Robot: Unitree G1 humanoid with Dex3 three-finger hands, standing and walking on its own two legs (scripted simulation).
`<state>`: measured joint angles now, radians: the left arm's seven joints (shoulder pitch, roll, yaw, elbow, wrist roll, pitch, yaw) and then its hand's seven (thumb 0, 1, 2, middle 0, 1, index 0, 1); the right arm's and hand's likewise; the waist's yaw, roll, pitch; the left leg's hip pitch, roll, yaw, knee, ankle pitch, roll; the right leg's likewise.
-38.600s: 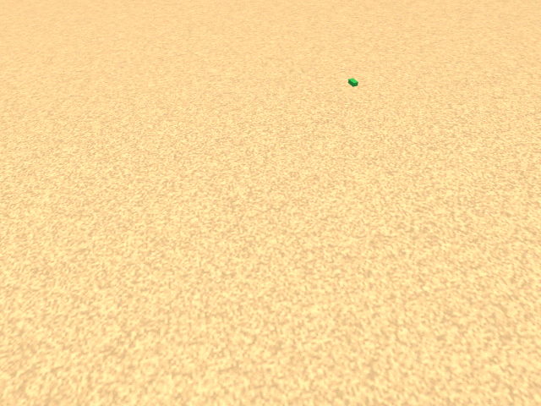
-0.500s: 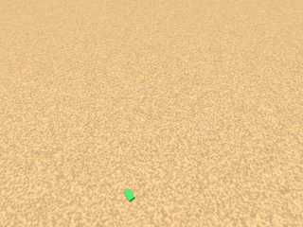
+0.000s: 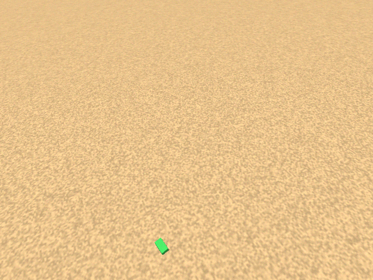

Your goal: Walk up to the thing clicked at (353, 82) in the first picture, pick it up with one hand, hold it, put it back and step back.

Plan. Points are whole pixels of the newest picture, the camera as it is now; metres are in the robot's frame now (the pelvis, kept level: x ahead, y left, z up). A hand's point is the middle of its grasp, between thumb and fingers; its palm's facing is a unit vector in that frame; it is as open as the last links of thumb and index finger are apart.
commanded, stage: stand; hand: left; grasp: from above
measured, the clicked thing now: (161, 246) +0.44 +0.20 -0.77
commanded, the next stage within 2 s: step back in 1.54 s
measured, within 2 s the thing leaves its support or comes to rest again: neither
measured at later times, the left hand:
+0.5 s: hand out of the picture +0.07 +0.23 -0.16, palm faces +0.02 -0.94 -0.33, open 7.4 cm
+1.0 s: hand out of the picture +0.08 +0.23 -0.16, palm faces +0.02 -0.94 -0.34, open 7.4 cm
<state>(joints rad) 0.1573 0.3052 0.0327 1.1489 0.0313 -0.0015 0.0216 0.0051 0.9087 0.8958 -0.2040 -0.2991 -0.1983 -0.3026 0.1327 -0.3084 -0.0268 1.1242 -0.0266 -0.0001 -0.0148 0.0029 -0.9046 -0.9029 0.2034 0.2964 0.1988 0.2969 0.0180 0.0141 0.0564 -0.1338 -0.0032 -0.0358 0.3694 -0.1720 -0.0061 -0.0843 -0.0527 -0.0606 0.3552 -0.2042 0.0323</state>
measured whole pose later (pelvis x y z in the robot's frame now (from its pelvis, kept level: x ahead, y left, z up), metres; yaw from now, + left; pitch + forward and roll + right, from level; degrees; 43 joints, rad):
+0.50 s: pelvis +0.01 -0.01 +0.00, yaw +0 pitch -3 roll +0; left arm 0.11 0.30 0.03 1.16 0.02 0.00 0.01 0.01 0.91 0.90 -0.20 -0.30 -0.20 -0.30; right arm 0.11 -0.32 -0.01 1.14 -0.02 -0.01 -0.02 0.00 -0.90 -0.90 0.20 0.30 0.20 0.30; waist 0.01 0.02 0.06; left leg -0.12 0.01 -0.04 0.34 -0.17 -0.02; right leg -0.07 -0.04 -0.07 0.32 -0.20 0.02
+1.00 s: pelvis +0.02 -0.01 +0.00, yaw +0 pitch -3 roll +0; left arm 0.12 0.32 0.03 1.15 0.02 -0.01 0.01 0.01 0.91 0.90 -0.20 -0.30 -0.20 -0.30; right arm 0.11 -0.33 0.00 1.14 -0.02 -0.01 -0.01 0.00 -0.90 -0.90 0.20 0.30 0.20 0.30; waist 0.01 0.01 0.05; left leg -0.12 0.02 -0.05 0.33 -0.17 -0.03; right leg -0.06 -0.03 -0.07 0.32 -0.21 0.01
